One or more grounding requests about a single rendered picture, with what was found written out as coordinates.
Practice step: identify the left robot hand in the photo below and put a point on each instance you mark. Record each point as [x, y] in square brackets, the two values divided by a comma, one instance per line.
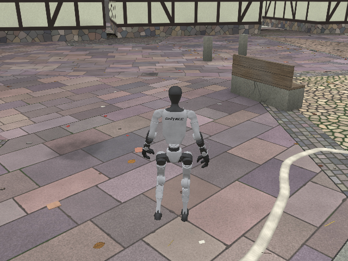
[148, 151]

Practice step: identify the right robot upper arm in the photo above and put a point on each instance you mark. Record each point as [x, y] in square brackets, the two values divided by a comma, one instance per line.
[194, 124]

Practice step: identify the robot right thigh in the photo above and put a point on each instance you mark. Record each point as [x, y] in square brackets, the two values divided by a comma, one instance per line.
[186, 166]

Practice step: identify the right robot hand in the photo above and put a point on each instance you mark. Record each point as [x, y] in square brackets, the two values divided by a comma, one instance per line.
[205, 159]

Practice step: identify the robot left forearm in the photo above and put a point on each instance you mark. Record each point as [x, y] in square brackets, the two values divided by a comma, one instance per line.
[147, 143]

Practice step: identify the humanoid robot torso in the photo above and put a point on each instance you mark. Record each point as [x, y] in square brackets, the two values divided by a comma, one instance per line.
[174, 128]

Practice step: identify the robot right forearm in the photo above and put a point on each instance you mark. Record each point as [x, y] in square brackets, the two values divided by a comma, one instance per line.
[202, 146]

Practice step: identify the left robot upper arm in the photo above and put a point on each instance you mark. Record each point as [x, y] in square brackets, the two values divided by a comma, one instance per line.
[154, 123]

